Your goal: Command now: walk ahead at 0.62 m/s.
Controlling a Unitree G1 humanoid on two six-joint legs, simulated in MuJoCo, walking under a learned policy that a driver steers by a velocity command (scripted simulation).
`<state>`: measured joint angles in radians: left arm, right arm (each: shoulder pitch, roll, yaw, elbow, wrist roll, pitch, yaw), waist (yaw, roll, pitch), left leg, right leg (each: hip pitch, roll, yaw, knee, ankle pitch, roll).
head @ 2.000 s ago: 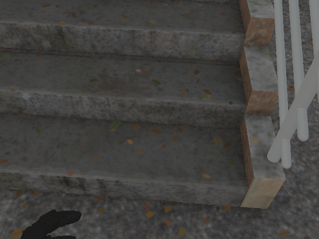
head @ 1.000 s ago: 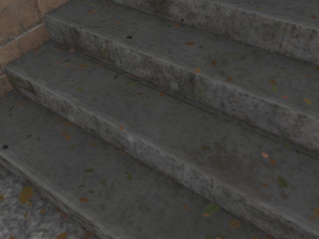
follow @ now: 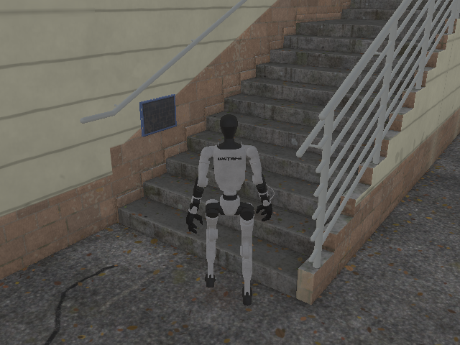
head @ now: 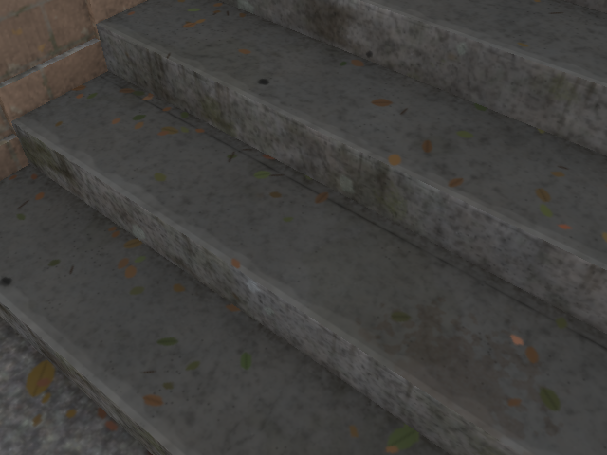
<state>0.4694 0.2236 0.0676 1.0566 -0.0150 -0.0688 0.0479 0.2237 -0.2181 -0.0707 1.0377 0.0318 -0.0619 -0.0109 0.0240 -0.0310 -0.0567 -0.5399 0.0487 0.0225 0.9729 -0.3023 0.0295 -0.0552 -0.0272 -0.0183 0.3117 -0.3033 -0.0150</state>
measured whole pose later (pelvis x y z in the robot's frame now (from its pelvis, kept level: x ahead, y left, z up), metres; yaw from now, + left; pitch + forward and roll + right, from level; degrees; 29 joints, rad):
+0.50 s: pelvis +0.23 +0.09 -0.01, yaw -14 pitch +2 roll -1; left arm 0.06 0.07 -0.07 0.57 -0.03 0.01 -0.03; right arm 0.50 -0.10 0.06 1.12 -0.04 -0.05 -0.02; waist -0.01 0.01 -0.05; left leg 0.02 0.06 0.28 0.35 -0.35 -0.01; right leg -1.32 -0.04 -0.05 1.96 -0.19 -0.10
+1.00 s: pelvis +0.58 -0.03 +0.16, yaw -44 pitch +6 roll +4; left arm 0.50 0.18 0.00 0.88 -0.02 -0.06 0.01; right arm -0.06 -0.06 0.14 0.40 -0.03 -0.16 0.00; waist 0.01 -0.04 -0.03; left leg -0.97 0.04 0.10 1.20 -0.38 0.03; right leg -0.11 0.08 0.34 0.59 -0.22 -0.13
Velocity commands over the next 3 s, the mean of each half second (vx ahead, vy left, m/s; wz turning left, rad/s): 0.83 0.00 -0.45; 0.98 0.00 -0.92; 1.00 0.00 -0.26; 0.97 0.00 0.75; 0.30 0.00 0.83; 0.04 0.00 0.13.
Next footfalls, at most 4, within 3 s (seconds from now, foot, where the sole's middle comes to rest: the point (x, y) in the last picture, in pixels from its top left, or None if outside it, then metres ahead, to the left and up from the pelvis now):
0.16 left None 0.17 0.20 -0.78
0.60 right None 0.40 -0.01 -0.63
0.98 left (345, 274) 0.82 -0.05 -0.48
1.46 right None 0.83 -0.57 -0.33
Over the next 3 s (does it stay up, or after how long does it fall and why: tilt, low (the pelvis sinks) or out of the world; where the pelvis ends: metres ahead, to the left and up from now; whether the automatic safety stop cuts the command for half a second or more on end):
stays up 1.43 -0.77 0.74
